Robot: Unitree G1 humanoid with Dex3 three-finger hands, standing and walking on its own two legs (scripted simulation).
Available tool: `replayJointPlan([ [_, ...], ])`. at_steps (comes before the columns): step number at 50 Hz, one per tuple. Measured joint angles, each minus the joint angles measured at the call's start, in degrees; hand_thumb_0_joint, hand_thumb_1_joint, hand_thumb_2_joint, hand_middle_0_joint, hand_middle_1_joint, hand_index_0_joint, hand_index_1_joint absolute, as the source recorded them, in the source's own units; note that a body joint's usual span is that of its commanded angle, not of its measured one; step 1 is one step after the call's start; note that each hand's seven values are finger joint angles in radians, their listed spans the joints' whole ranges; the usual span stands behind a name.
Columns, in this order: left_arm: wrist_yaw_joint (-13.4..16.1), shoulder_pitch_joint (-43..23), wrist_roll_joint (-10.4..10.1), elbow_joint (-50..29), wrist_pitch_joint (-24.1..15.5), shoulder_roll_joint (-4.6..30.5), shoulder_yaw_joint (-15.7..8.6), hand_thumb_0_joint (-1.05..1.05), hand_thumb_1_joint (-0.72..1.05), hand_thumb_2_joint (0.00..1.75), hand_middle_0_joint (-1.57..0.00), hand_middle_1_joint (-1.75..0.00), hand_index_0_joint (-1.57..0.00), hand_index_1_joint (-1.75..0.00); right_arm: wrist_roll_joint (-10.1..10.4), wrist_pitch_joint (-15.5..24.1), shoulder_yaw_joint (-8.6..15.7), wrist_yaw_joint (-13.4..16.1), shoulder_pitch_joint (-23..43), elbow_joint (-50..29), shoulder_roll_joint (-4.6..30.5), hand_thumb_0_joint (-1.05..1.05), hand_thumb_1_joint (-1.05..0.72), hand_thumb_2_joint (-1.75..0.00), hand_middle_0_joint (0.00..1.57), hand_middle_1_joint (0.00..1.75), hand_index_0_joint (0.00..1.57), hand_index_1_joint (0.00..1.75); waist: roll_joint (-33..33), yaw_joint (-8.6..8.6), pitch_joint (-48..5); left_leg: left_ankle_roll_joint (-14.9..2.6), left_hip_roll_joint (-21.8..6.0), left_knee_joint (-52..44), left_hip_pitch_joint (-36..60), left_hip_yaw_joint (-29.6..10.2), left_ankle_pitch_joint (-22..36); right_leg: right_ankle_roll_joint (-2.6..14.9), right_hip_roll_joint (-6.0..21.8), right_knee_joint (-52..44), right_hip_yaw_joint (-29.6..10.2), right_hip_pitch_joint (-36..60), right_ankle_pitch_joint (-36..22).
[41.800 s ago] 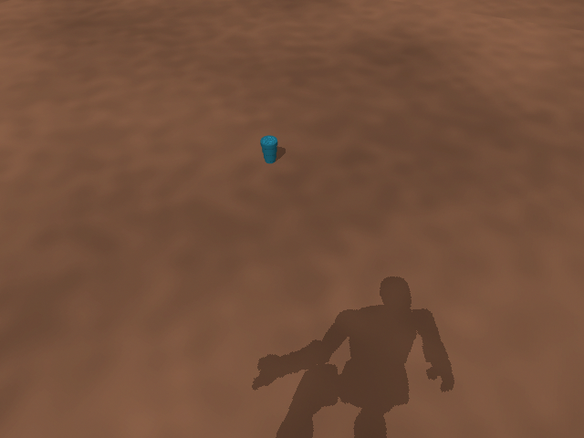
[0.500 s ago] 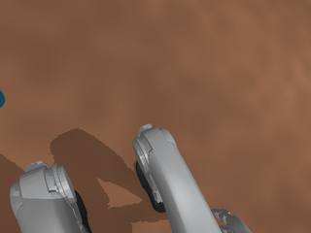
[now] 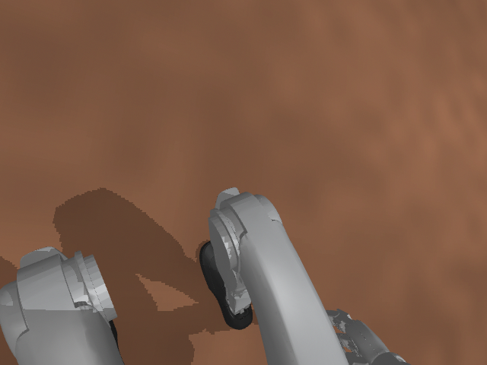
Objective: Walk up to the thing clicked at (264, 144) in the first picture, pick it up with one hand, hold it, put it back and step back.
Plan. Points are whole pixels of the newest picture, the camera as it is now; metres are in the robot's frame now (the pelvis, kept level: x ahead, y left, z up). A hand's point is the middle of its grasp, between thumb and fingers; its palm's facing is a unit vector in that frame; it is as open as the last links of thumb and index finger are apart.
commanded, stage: rest palm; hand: left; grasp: from above
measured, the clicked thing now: out of the picture +0.52 +0.32 -0.25
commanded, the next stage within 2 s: close in 0.74 s
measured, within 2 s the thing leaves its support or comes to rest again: neither
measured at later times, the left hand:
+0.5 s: hand out of the picture +0.51 +0.31 -0.21, palm faces -0.44 -0.12 -0.89, open 13.2 cm
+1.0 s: hand out of the picture +0.51 +0.32 -0.21, palm faces -0.42 -0.11 -0.90, open 13.0 cm
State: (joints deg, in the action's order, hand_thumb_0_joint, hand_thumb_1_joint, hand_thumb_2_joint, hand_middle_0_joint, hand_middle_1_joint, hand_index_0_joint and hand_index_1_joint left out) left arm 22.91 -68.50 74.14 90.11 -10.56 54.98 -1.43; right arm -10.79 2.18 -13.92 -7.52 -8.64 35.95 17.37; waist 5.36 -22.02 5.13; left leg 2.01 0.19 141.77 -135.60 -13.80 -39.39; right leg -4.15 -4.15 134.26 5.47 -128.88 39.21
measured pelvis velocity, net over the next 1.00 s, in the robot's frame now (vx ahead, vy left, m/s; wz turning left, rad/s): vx -0.01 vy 0.01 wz -0.04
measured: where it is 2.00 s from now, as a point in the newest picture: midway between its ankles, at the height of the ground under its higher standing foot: (173, 329)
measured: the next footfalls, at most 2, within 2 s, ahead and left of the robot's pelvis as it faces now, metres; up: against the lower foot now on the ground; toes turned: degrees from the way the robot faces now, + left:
none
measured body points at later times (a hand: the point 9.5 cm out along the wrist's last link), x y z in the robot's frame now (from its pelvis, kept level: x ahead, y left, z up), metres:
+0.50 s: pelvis +0.00 +0.00 +0.00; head +0.27 +0.11 +0.33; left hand +0.53 +0.32 -0.16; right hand +0.02 -0.25 -0.06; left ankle +0.07 +0.13 -0.28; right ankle +0.11 -0.13 -0.28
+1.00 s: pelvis -0.01 +0.01 +0.00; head +0.27 +0.12 +0.33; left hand +0.52 +0.32 -0.16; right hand +0.03 -0.24 -0.06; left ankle +0.07 +0.13 -0.28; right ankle +0.11 -0.13 -0.28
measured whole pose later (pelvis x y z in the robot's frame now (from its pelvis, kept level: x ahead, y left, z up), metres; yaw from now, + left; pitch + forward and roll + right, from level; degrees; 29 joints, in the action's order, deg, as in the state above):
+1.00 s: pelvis -0.01 +0.01 +0.00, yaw -2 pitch +29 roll -14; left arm 26.3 -70.4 72.8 97.8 -10.4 60.2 -0.5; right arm -11.7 6.9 -19.0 -8.4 -8.7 33.8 18.8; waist 5.8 -24.4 8.0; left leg 0.6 -0.5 143.5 -135.1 -15.0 -39.2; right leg -4.4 -5.1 133.9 6.6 -127.4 38.1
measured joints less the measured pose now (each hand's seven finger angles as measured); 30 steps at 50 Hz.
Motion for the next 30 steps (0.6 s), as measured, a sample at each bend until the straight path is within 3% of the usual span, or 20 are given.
replayJointPlan([
  [4, 1.19, -0.27, -0.4, 1.43, 1.83, 0.27, -0.55, 0.0, -0.42, 1.14, -0.13, -1.17, -0.14, -1.16, -0.05, 1.0, -0.46, -0.36, 0.02, -0.29, -0.25, 0.0, -0.91, -0.9, 0.2, 0.3, 0.2, 0.3, -0.44, -0.8, 0.18, -0.32, -0.26, 0.24, -0.14, 0.04, -0.31, -0.01, -0.2, -0.03, -0.02, -0.07, 0.11],
  [14, -0.08, -0.17, -2.82, 3.21, 2.88, 1.7, -1.16, 0.0, -0.45, 1.11, -0.12, -1.16, -0.13, -1.15, 0.09, 2.32, -2.42, -0.96, -1.02, -0.76, -0.35, 0.0, -0.91, -0.9, 0.2, 0.3, 0.2, 0.3, -0.81, -1.64, 1.6, -0.7, -0.57, 0.76, 0.24, -0.08, -0.46, -0.52, -0.52, 0.07, 0.03, 0.38, -0.03],
  [30, 1.39, -0.55, -1.56, 5.33, 0.1, 4.39, -0.29, 0.0, -0.48, 1.16, -0.12, -1.17, -0.13, -1.17, -0.52, 2.9, -3.69, -0.7, -0.94, -1.41, 1.49, 0.0, -0.91, -0.9, 0.2, 0.3, 0.2, 0.3, 0.21, -2.16, 2.21, -0.88, -0.55, 1.64, 0.57, -1.18, -0.24, -0.02, -0.81, -0.02, 1.02, 1.22, -0.57],
])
